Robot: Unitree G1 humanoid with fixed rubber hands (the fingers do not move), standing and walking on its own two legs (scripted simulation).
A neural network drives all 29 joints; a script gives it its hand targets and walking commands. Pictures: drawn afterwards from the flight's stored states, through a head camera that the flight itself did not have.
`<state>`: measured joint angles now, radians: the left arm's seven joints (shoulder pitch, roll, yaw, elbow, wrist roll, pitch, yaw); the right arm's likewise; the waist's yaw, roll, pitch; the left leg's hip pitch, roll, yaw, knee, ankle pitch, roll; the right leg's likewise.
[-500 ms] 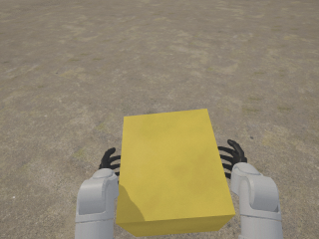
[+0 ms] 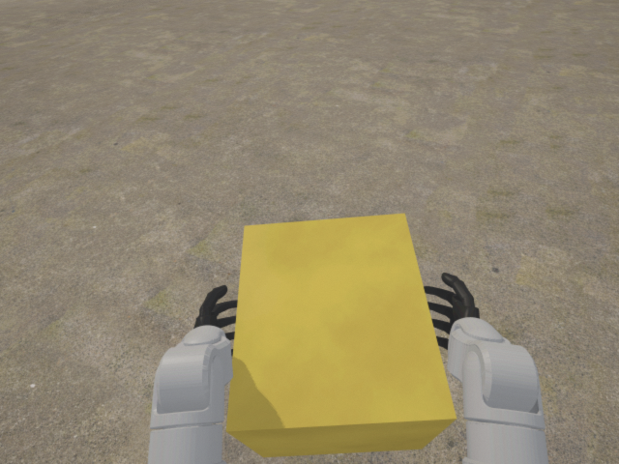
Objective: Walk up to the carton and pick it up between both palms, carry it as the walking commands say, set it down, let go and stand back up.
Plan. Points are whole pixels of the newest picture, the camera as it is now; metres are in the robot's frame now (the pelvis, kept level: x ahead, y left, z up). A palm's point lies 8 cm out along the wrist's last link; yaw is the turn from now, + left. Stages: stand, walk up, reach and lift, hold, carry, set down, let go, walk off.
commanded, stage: carry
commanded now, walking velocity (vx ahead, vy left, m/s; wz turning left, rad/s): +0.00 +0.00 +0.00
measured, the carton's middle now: (332, 337) +0.32 +0.00 -0.01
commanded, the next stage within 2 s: hold in 1.08 s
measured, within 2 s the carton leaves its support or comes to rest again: neither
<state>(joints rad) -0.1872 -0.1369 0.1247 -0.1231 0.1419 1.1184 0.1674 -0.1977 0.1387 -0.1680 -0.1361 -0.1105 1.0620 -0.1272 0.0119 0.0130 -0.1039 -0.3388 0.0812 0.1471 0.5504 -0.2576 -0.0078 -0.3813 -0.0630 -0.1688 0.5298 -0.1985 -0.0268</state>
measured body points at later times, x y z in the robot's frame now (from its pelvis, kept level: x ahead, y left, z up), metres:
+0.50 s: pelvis +0.00 -0.01 +0.00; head -0.01 -0.02 +0.45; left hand +0.28 +0.15 +0.05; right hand +0.29 -0.17 +0.05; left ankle +0.01 +0.12 -0.73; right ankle +0.05 -0.11 -0.73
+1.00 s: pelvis +0.00 -0.01 +0.00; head -0.02 -0.01 +0.45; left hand +0.28 +0.15 +0.05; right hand +0.29 -0.17 +0.06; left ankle +0.01 +0.12 -0.73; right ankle +0.05 -0.11 -0.73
